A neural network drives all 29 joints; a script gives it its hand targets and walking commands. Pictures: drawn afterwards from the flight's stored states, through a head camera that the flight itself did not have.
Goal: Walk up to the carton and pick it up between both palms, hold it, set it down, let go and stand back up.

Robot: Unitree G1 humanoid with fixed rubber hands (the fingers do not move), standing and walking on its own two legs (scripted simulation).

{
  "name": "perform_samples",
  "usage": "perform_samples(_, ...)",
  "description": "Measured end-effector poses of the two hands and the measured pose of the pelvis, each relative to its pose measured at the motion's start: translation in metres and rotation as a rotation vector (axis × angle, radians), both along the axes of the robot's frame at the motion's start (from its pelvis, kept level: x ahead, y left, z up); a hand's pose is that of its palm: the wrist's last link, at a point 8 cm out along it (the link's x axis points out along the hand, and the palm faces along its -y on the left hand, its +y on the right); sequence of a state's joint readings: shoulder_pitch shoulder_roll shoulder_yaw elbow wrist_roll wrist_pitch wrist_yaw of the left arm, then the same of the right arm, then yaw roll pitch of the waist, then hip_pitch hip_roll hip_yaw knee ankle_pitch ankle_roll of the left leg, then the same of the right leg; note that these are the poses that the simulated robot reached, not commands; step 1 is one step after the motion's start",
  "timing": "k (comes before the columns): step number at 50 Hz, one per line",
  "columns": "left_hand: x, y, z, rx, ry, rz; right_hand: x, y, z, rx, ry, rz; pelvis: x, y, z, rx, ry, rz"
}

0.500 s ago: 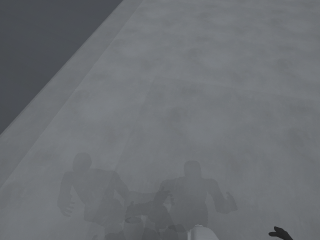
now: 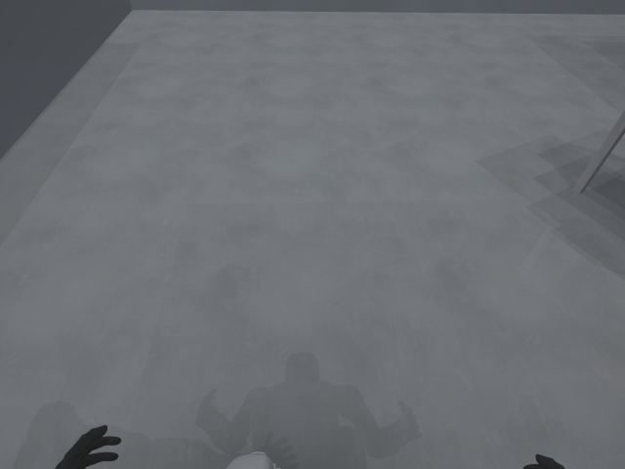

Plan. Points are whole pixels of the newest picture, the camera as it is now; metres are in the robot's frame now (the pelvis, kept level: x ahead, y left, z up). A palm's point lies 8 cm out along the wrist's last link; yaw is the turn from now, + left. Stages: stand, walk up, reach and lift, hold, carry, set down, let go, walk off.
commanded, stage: walk up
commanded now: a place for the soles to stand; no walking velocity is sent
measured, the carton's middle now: out of the picture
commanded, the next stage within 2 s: none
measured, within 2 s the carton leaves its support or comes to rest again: neither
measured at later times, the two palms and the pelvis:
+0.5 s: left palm (278, 296) +0.37 +0.08 -0.02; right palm out of the picture -0.01 -0.50 -0.10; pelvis +0.09 -0.15 -0.01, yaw -25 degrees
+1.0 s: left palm (383, 284) +0.47 -0.11 -0.12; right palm out of the picture +0.21 -0.67 -0.05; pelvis +0.28 -0.33 -0.01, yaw -41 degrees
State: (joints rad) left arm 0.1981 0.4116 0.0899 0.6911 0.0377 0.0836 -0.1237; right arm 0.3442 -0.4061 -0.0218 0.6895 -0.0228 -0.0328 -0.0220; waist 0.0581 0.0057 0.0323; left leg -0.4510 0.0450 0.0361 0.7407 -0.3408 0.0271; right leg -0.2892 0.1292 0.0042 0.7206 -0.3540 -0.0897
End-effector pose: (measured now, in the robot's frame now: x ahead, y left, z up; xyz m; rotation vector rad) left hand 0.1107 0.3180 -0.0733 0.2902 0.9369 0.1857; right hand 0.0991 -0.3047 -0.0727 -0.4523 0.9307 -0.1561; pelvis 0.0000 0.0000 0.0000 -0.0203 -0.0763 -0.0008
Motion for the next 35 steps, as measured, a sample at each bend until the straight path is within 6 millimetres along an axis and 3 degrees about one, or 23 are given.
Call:
perform_samples(5,0.055,-0.036,-0.019,-0.048,0.037,-0.145,-0.026,-0.036,0.019,-0.12,-0.033,-0.143,0.022,-0.003,-0.002,0.042,0.009,-0.13)
perform_samples(12,0.138,-0.084,-0.002,-0.027,0.037,-0.398,-0.076,-0.076,0.036,-0.164,-0.079,-0.347,0.038,-0.029,0.002,0.071,-0.027,-0.277)
perform_samples(17,0.196,-0.13,0.025,0.018,0.001,-0.484,-0.105,-0.11,0.026,-0.141,-0.051,-0.437,0.054,-0.066,0.003,0.073,-0.015,-0.35)
perform_samples(22,0.243,-0.199,0.049,0.091,-0.087,-0.545,-0.118,-0.166,-0.008,-0.093,-0.005,-0.509,0.078,-0.122,-0.007,0.08,-0.003,-0.407)
perform_samples(25,0.256,-0.239,0.054,0.126,-0.134,-0.561,-0.111,-0.198,-0.032,-0.029,0.017,-0.557,0.09,-0.153,-0.014,0.06,0.0,-0.424)
perform_samples(27,0.256,-0.259,0.055,0.132,-0.129,-0.551,-0.093,-0.211,-0.039,0.028,0.004,-0.573,0.1,-0.167,-0.011,0.07,0.014,-0.455)
perform_samples(35,0.254,-0.298,0.04,0.172,0.023,-0.481,-0.003,-0.244,-0.026,0.126,-0.067,-0.492,0.147,-0.227,0.008,0.03,0.033,-0.541)
